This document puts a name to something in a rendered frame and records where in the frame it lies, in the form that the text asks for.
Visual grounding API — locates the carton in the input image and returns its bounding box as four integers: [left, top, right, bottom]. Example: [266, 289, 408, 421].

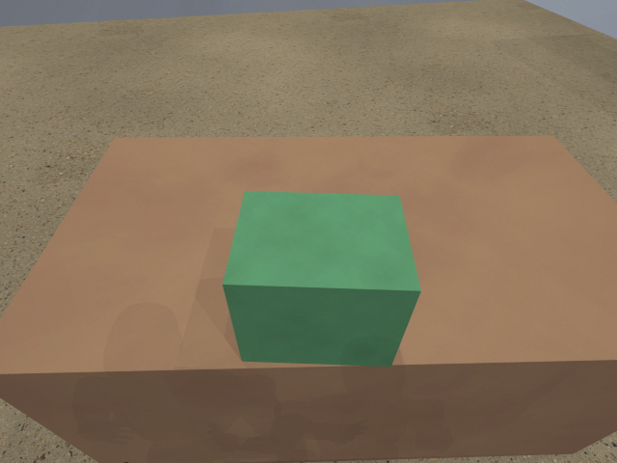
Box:
[223, 191, 421, 367]

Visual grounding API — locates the pedestal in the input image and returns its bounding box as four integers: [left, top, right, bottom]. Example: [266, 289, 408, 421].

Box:
[0, 136, 617, 463]

